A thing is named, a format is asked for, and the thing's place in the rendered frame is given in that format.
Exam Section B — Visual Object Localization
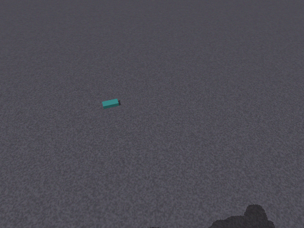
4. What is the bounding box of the small box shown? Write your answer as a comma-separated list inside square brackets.
[102, 99, 119, 109]

